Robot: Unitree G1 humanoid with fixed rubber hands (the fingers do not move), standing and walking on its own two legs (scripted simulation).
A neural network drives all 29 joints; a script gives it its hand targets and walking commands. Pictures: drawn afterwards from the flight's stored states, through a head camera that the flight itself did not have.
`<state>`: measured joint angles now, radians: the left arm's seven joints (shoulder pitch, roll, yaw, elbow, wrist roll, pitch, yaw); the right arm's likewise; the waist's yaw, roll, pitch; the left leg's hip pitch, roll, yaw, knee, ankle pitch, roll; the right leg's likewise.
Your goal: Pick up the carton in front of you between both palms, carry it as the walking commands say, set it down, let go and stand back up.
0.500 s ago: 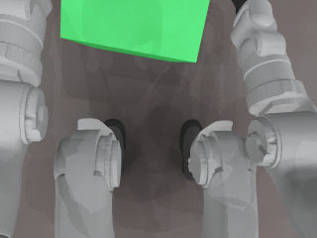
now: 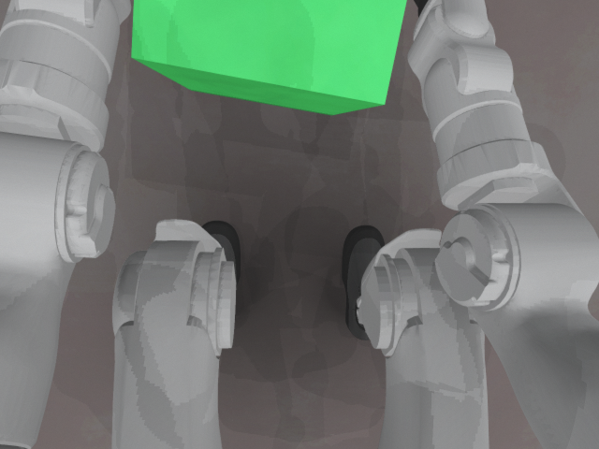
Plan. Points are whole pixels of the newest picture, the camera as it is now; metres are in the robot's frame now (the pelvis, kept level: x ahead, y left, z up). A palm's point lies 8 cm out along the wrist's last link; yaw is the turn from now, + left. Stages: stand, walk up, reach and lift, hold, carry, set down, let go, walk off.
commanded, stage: reach and lift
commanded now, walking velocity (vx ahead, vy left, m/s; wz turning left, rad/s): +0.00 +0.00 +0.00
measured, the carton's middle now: out of the picture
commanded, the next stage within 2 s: none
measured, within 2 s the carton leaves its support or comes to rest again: leaves its support in 0.16 s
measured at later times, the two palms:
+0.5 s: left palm out of the picture +0.51 +0.22 -0.03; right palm out of the picture +0.52 -0.08 -0.03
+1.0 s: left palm out of the picture +0.47 +0.20 +0.11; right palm out of the picture +0.50 -0.10 +0.12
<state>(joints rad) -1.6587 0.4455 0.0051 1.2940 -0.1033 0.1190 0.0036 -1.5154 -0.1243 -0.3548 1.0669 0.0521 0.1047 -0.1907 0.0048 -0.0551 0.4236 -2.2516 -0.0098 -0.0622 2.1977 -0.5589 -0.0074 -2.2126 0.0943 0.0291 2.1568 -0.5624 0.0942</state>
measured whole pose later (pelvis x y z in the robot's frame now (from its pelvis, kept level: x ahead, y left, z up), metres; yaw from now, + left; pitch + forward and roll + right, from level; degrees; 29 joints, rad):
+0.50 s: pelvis +0.00 -0.01 +0.05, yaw +4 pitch +40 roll -3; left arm -1.27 0.22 0.28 0.91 0.11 0.36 0.01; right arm -1.16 0.05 -0.55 0.72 -0.12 0.28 -0.15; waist 0.01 -0.06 0.00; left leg -2.20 -0.10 -0.10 2.01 -0.51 -0.07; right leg -2.15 0.13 0.06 2.00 -0.56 0.10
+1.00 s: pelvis +0.03 -0.01 +0.17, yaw +5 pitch +41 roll -2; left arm -0.93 0.06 0.33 0.68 0.19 0.40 0.00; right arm -0.87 0.12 -0.50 0.56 -0.17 0.34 -0.10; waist 0.00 -0.05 -0.20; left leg -1.85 -0.10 -0.11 1.62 -0.48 -0.06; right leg -1.81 0.13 0.10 1.62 -0.52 0.08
